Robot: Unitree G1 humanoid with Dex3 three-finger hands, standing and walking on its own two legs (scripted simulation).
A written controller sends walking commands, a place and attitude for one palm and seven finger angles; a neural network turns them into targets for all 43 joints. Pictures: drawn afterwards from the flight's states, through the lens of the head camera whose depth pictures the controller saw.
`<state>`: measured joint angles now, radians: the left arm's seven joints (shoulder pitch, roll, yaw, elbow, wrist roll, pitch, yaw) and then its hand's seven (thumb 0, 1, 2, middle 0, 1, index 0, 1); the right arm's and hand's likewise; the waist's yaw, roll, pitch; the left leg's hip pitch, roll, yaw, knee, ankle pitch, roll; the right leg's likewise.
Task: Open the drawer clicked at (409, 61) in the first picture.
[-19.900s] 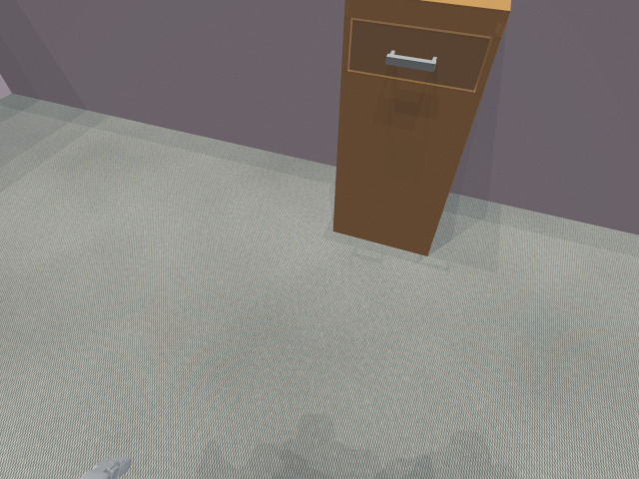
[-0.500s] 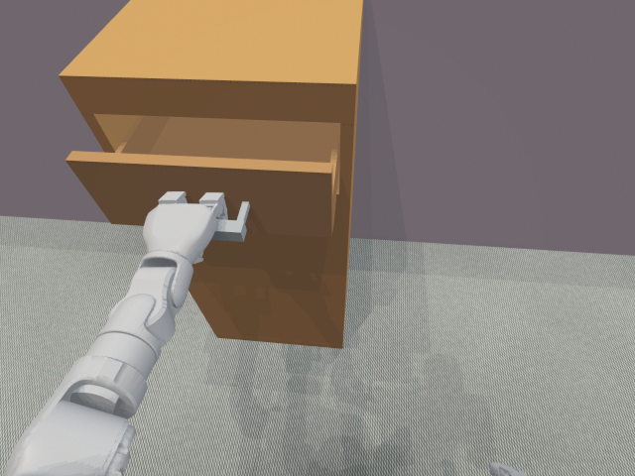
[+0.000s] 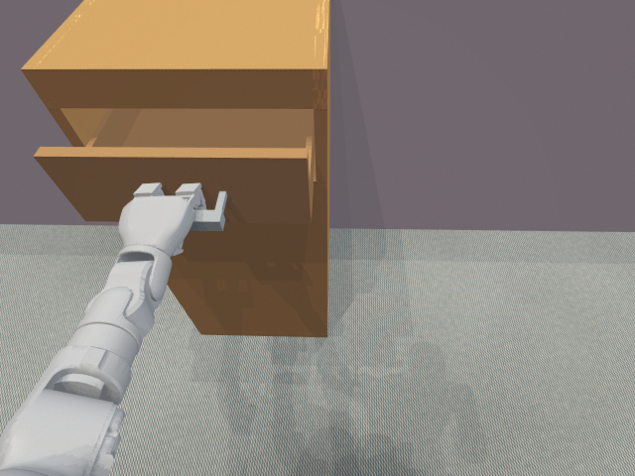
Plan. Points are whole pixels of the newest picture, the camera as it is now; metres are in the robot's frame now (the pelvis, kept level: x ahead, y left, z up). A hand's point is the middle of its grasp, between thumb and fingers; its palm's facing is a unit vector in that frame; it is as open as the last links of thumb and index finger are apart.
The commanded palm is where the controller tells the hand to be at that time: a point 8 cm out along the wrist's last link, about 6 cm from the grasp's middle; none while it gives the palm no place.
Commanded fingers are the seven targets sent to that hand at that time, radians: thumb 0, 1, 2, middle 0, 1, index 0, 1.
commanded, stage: pull the drawer open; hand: left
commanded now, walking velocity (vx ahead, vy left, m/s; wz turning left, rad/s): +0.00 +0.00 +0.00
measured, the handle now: (179, 208) +0.47 +0.20 +0.05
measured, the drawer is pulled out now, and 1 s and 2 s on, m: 0.10 0.16 0.27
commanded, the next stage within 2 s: none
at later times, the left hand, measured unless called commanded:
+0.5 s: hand (168, 257) +0.40 +0.21 +0.03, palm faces +0.02 -0.02 -1.00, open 5.2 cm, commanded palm +0.38 +0.21 +0.07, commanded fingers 0.00 0.90 0.90 -0.40 -1.35 -0.40 -1.35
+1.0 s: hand (162, 282) +0.36 +0.21 +0.03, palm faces +0.03 -0.10 -0.99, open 5.3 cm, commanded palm +0.31 +0.21 +0.07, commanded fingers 0.00 0.90 0.90 -0.40 -1.35 -0.40 -1.35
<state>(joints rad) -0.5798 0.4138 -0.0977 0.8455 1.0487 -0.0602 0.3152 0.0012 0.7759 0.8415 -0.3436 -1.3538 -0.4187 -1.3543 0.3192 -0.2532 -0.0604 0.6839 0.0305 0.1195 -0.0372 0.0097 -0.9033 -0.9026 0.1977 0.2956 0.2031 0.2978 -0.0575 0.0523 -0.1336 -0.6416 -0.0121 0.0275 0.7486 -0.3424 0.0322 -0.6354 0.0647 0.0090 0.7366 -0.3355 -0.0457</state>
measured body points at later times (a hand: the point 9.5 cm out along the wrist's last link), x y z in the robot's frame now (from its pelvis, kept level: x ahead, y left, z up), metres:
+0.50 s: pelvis +0.03 +0.02 +0.00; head +0.08 +0.00 +0.45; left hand +0.40 +0.21 +0.08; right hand +0.21 -0.21 -0.12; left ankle +0.01 +0.10 -0.71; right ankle +0.01 -0.09 -0.71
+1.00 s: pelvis +0.03 +0.01 +0.01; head +0.07 -0.02 +0.45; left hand +0.35 +0.21 +0.08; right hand +0.13 -0.27 -0.12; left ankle +0.01 +0.10 -0.71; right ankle +0.01 -0.09 -0.71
